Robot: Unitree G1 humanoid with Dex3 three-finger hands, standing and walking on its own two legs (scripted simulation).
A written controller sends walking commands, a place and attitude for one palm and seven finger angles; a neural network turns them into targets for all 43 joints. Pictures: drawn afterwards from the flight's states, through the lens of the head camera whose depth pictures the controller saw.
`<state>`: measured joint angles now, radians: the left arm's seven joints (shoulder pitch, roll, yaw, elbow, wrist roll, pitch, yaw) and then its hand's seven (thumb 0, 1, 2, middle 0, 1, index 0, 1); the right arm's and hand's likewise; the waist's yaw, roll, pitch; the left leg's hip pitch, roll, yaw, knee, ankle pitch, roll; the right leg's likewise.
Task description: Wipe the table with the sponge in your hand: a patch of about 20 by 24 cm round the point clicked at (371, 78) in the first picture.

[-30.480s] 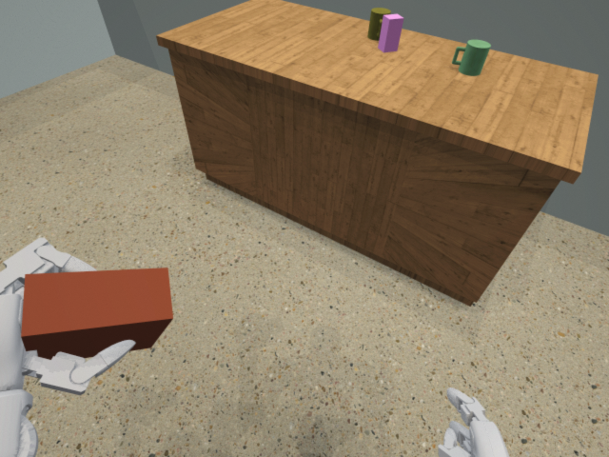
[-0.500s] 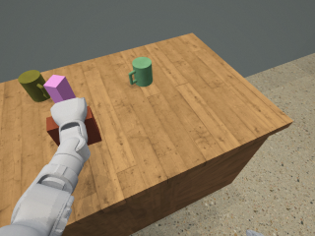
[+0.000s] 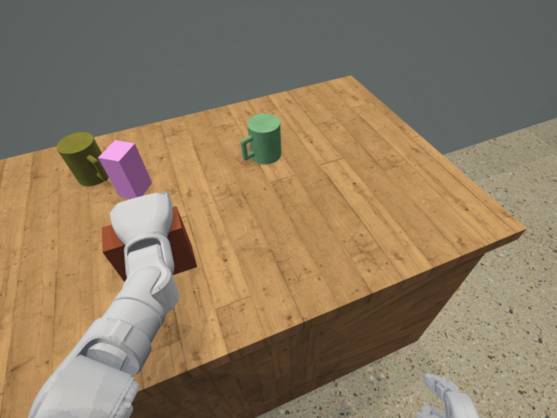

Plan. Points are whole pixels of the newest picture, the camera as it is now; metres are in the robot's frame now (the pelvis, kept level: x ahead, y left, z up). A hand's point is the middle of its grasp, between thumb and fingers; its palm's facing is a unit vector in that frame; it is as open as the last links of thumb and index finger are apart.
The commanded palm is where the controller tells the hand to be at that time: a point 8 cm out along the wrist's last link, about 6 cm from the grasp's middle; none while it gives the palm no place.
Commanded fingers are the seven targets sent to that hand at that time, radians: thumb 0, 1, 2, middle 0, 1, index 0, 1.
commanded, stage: wipe back along the middle lane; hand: left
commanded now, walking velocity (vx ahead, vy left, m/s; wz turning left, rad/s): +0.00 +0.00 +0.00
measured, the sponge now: (155, 254) +0.37 +0.25 -0.01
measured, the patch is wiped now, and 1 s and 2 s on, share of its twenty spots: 0.25 0.45 0.45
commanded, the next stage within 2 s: slide across to the third lane in 0.86 s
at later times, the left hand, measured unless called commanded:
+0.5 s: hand (161, 263) +0.33 +0.22 +0.03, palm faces +0.00 -0.04 -1.00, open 9.7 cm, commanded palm +0.28 +0.19 +0.07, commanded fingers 0.00 0.10 1.30 -1.20 -1.60 -1.20 -1.60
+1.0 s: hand (162, 292) +0.28 +0.20 +0.03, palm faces +0.00 -0.06 -1.00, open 9.7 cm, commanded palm +0.24 +0.17 +0.07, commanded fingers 0.00 0.10 1.30 -1.20 -1.60 -1.20 -1.60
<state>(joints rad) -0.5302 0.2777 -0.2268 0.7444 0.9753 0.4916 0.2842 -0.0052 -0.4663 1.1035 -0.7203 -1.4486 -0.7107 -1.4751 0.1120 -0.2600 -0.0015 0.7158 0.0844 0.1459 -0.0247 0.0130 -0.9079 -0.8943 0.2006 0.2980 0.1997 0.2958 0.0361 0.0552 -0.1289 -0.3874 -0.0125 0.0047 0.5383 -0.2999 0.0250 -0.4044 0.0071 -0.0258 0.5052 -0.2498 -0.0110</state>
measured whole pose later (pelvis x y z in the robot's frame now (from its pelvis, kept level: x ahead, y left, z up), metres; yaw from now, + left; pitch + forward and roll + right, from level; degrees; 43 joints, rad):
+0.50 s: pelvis +0.00 +0.00 +0.00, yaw +0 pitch +5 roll +0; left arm -0.29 0.23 -0.35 0.42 0.99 0.60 0.25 0.02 -0.46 1.08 -0.68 -1.47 -0.73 -1.44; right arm 0.01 -0.25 0.02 0.67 0.09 0.17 0.01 0.01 -0.91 -0.89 0.20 0.30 0.20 0.30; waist 0.09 0.06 -0.13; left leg -0.31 -0.02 0.01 0.53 -0.31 0.03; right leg -0.33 0.00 -0.02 0.52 -0.27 -0.01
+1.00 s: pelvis -0.02 -0.01 +0.00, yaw -1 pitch +2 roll +0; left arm -0.16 0.24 -0.35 0.29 1.00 0.61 0.23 0.02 -0.46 1.08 -0.69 -1.47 -0.74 -1.43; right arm 0.02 -0.26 0.02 0.66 0.09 0.17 0.01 0.02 -0.91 -0.89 0.20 0.30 0.20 0.30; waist 0.08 0.07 -0.10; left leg -0.27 -0.01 0.02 0.53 -0.29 0.01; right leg -0.31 0.01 -0.01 0.54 -0.26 -0.02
